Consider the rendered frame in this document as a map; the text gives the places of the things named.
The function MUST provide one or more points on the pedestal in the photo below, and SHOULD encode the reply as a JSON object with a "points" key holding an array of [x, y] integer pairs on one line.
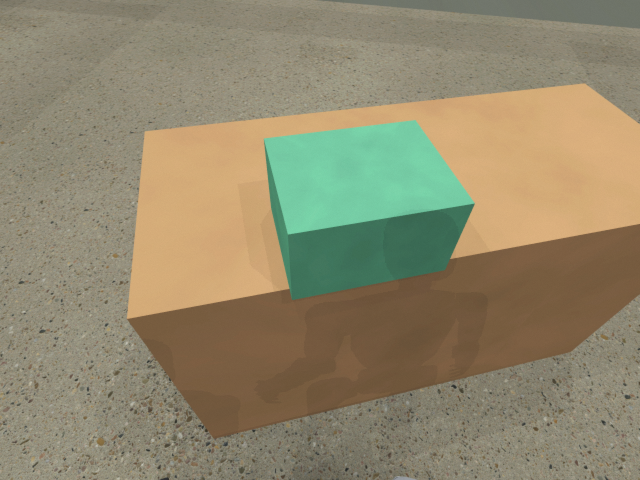
{"points": [[549, 253]]}

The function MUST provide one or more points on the carton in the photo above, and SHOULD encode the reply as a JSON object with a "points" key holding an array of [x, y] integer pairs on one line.
{"points": [[360, 206]]}

